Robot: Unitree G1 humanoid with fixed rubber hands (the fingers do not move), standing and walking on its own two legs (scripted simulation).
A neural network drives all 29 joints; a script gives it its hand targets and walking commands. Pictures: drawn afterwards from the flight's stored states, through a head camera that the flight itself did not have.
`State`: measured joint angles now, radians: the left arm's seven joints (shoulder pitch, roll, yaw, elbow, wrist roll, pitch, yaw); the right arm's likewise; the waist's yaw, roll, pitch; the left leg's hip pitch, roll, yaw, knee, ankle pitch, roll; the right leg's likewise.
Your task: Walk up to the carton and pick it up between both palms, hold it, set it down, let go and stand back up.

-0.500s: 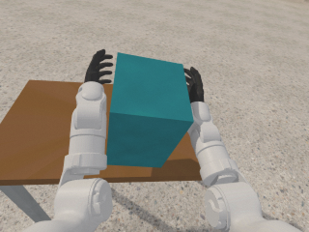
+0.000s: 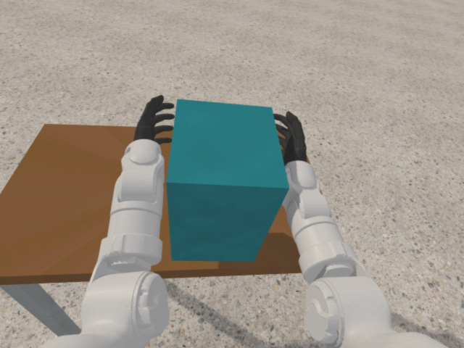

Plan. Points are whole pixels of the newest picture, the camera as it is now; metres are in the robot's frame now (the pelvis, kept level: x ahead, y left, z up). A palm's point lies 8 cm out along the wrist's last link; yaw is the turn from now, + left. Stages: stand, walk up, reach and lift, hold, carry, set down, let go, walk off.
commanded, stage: set down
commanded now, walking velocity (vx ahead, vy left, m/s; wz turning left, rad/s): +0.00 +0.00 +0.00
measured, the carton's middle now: (219, 188) +0.37 -0.02 +0.09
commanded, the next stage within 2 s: none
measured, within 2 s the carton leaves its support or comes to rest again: rests again in 1.48 s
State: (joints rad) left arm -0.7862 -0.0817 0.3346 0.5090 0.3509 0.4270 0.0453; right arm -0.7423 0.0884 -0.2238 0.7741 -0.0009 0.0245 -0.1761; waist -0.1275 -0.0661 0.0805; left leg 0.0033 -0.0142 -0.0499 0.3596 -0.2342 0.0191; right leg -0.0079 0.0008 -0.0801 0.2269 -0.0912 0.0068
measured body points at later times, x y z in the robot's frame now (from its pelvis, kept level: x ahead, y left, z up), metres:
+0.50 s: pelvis +0.01 +0.00 +0.00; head +0.00 +0.03 +0.45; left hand +0.44 +0.08 +0.14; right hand +0.39 -0.17 +0.13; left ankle -0.02 +0.10 -0.75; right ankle +0.03 -0.12 -0.75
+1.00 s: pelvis +0.01 +0.00 +0.00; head +0.02 +0.03 +0.45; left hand +0.44 +0.08 +0.11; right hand +0.39 -0.17 +0.11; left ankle -0.02 +0.10 -0.75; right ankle +0.03 -0.12 -0.75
